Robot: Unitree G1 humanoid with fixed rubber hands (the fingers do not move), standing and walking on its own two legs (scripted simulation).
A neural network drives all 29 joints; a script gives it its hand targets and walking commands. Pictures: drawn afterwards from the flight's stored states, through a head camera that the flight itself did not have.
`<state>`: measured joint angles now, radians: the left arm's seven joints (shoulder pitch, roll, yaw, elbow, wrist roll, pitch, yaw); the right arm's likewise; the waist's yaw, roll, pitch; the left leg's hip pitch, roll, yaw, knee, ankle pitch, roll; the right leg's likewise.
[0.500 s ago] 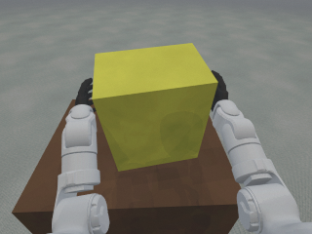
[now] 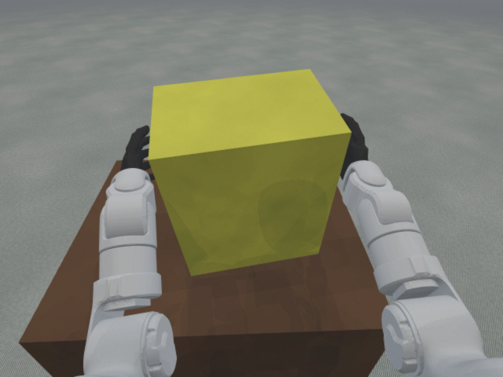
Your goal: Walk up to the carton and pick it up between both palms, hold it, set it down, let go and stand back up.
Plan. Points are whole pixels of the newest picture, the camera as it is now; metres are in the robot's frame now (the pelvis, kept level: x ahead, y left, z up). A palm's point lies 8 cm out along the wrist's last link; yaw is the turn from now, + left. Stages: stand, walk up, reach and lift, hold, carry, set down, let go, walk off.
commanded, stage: hold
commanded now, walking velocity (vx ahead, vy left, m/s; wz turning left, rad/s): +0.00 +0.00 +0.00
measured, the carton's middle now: (246, 180) +0.40 +0.03 +0.15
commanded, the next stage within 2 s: set down in 0.50 s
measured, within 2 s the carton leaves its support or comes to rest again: neither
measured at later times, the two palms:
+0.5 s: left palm (135, 175) +0.35 +0.20 +0.20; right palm (352, 163) +0.37 -0.14 +0.21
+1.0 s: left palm (145, 177) +0.36 +0.19 +0.18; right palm (356, 160) +0.38 -0.15 +0.20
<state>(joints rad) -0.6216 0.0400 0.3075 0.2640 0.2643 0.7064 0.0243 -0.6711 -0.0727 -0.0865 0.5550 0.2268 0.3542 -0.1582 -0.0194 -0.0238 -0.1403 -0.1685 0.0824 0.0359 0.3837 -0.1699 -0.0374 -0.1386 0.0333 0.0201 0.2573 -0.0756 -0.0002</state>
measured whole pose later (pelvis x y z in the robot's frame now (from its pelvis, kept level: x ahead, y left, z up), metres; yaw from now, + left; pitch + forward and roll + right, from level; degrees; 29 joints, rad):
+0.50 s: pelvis +0.00 +0.00 +0.00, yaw +0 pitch -3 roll -1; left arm -0.62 0.04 0.31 0.26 0.27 0.71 0.02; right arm -0.67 -0.07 -0.09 0.56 0.23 0.35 -0.16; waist -0.02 -0.02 -0.14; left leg -0.17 0.08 0.04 0.38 -0.17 -0.04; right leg -0.14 0.03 0.02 0.26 -0.07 0.00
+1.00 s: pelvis +0.01 -0.01 +0.00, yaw +0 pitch -3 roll -1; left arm -0.59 0.00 0.34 0.28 0.33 0.56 -0.03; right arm -0.67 -0.04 -0.16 0.65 0.12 0.09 -0.07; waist -0.02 -0.04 -0.11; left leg -0.13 0.08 0.04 0.33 -0.15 -0.04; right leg -0.12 0.03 0.02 0.26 -0.09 0.00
